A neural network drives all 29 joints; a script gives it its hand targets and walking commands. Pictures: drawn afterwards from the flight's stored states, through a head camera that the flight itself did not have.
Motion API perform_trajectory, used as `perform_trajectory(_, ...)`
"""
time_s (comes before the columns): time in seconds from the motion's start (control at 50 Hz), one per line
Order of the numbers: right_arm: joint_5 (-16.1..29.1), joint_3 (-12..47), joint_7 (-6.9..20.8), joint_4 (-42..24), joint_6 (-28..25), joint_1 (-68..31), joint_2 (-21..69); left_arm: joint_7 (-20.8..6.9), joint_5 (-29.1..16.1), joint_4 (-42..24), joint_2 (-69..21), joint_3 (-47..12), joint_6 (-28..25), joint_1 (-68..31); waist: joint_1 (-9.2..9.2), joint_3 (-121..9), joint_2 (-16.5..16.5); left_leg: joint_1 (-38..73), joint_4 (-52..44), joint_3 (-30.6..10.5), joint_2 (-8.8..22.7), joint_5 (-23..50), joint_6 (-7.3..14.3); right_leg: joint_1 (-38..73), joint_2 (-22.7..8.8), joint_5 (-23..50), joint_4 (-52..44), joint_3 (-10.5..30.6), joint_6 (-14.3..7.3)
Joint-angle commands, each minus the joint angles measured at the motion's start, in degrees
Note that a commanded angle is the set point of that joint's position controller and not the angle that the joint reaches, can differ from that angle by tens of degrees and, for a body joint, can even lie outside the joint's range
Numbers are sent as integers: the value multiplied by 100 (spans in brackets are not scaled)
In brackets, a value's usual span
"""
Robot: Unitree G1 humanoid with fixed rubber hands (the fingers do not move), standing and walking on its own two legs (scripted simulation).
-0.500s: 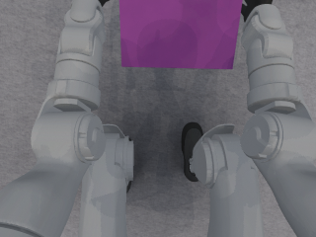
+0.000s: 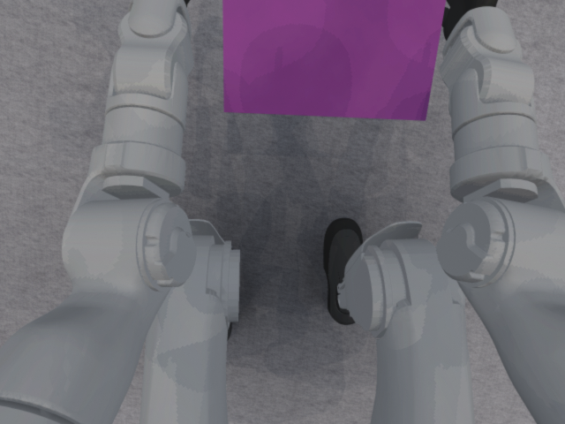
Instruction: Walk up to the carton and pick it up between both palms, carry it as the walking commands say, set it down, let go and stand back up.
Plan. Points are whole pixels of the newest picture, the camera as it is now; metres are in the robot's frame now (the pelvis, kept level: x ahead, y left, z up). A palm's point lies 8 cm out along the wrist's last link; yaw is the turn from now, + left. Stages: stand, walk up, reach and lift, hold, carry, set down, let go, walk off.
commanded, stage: set down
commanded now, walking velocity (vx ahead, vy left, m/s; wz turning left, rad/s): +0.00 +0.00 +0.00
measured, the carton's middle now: (315, 31) +0.54 -0.03 -0.24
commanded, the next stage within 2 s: none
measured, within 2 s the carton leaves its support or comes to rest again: rests again in 0.56 s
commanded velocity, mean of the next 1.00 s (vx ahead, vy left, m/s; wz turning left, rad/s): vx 0.00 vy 0.00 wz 0.00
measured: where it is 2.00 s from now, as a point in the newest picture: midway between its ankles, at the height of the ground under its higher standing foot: (279, 299)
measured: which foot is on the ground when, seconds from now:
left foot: down 0.00-1.00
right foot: down 0.00-1.00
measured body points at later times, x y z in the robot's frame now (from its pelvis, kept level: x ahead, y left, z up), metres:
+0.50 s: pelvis +0.00 +0.00 +0.00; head +0.36 +0.02 +0.26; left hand +0.57 +0.12 -0.16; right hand +0.55 -0.19 -0.16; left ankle +0.08 +0.12 -0.34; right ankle +0.12 -0.13 -0.34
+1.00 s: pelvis -0.02 +0.00 +0.00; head +0.35 +0.02 +0.25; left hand +0.55 +0.18 -0.18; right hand +0.52 -0.19 -0.18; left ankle +0.08 +0.12 -0.34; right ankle +0.12 -0.13 -0.34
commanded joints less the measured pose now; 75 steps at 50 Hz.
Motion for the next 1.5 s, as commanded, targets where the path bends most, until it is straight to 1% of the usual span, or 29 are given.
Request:
perform_trajectory(0.0,337,1976,1324,368,132,-1846,4929,-1028,-101,800,-3863,-1643,211,-1141,490,-4639,572,2231,-1353,349,-276,1781,179,2873,509,1291,-543,-425,0)
perform_trajectory(0.18,391,1984,1290,397,59,-1818,4756,-990,-21,919,-3687,-1530,152,-1009,550,-4585,560,2289,-1285,328,-252,1862,181,2856,504,1328,-499,-405,32)
perform_trajectory(0.24,389,1929,1246,439,20,-1742,4561,-955,-1,942,-3517,-1473,115,-951,552,-4596,562,2318,-1268,330,-241,1886,170,2872,492,1343,-486,-407,47)
perform_trajectory(0.34,379,1784,1090,535,-100,-1573,3994,-814,0,987,-2998,-1357,2,-848,548,-4657,529,2389,-1251,336,-215,1897,136,2968,451,1356,-478,-421,87)
perform_trajectory(0.42,363,1637,897,628,-231,-1402,3370,-625,-52,1043,-2383,-1246,-130,-781,527,-4707,475,2443,-1257,343,-188,1852,99,3108,412,1339,-493,-435,125)
perform_trajectory(0.46,357,1531,763,683,-317,-1252,2912,-481,-97,1072,-1915,-1150,-215,-709,517,-4746,445,2480,-1268,351,-169,1826,78,3208,387,1338,-509,-439,146)
perform_trajectory(0.5,366,1402,568,701,-435,-1079,2253,-268,-178,1063,-1257,-1035,-324,-638,502,-4832,408,2528,-1282,361,-144,1816,52,3345,356,1365,-531,-438,166)
perform_trajectory(0.54,417,1276,295,654,-608,-913,1496,-8,-410,929,-448,-997,-495,-703,392,-5030,360,2549,-1263,361,-127,1910,19,3576,319,1555,-537,-432,170)
perform_trajectory(0.6,683,1102,-290,595,-954,-616,-153,533,-1013,525,1451,-1055,-867,-968,137,-5662,439,2775,-1197,323,-92,2286,-81,4139,234,2138,-444,-373,137)
perform_trajectory(0.62,863,1192,-414,571,-1039,-716,-344,645,-1278,386,1673,-1251,-950,-1181,67,-5877,501,2854,-1190,290,-86,2391,-101,4283,206,2280,-403,-348,112)
perform_trajectory(0.66,1203,1401,-526,539,-1128,-889,-610,724,-1751,361,1855,-1649,-1001,-1462,-29,-6042,648,2937,-1184,268,-45,2398,-121,4403,142,2320,-383,-323,51)
perform_trajectory(0.7,1431,1586,-542,569,-1161,-1059,-777,728,-2131,476,1893,-1954,-997,-1604,-99,-6062,734,2939,-1196,252,11,2322,-129,4361,67,2247,-386,-325,3)
perform_trajectory(0.74,1579,1709,-522,630,-1172,-1177,-893,712,-2382,673,1918,-2129,-971,-1636,-146,-6035,750,2907,-1214,232,65,2245,-132,4269,-6,2167,-396,-341,-21)
perform_trajectory(0.82,1702,1721,-476,749,-1199,-1363,-1155,637,-2652,1010,1923,-2348,-907,-1742,-294,-5929,807,2867,-1231,182,138,2031,-128,4008,-129,1964,-411,-391,-55)
perform_trajectory(0.86,1666,1672,-458,843,-1184,-1473,-1284,611,-2644,1104,1976,-2323,-871,-1847,-304,-5754,812,2712,-1270,165,153,1798,-122,3904,-169,1755,-424,-402,-75)
perform_trajectory(0.92,1525,1554,-457,905,-1197,-1517,-1428,587,-2617,1123,2114,-2241,-862,-1969,-402,-5635,757,2698,-1261,122,160,1696,-123,3886,-205,1682,-425,-428,-72)
perform_trajectory(0.98,1532,1553,-459,882,-1187,-1510,-1447,596,-2552,1162,2216,-2156,-844,-1955,-352,-5722,757,2878,-1246,127,167,1684,-107,3943,-219,1640,-435,-451,-52)
perform_trajectory(1.02,1577,1588,-474,673,-1160,-1473,-1399,620,-2489,960,2268,-2071,-828,-1913,-293,-6083,736,3102,-1251,175,146,1782,-97,4199,-193,1742,-468,-469,-36)
perform_trajectory(1.08,1655,1652,-532,153,-1078,-1371,-1390,670,-2432,494,2327,-1995,-762,-1824,-253,-7000,744,3525,-1280,290,96,2017,-100,4754,-134,2033,-535,-506,-14)
perform_trajectory(1.12,1646,1654,-578,-232,-987,-1250,-1404,697,-2420,121,2353,-1946,-686,-1757,-280,-7541,750,3775,-1340,361,58,2132,-110,5054,-91,2169,-625,-548,-3)
perform_trajectory(1.16,1608,1634,-613,-538,-870,-1102,-1394,711,-2399,-138,2352,-1883,-588,-1658,-310,-7813,758,3929,-1443,418,29,2162,-115,5189,-53,2194,-764,-598,4)
perform_trajectory(1.24,1455,1544,-611,-666,-685,-779,-1190,649,-2275,-63,2264,-1678,-447,-1340,-289,-7368,710,3667,-1769,464,12,2078,-106,5034,-17,2093,-1099,-620,-1)
perform_trajectory(1.36,1159,1372,-554,-661,-577,-444,-929,482,-2034,228,2159,-1365,-424,-966,-200,-6936,582,3296,-2271,496,-39,2000,-70,4936,41,2016,-1589,-582,19)
perform_trajectory(1.48,940,1205,-513,-796,-456,-300,-867,335,-1905,195,2120,-1253,-350,-868,-248,-6966,578,3477,-2835,499,-98,1865,-61,5077,82,1826,-2186,-590,35)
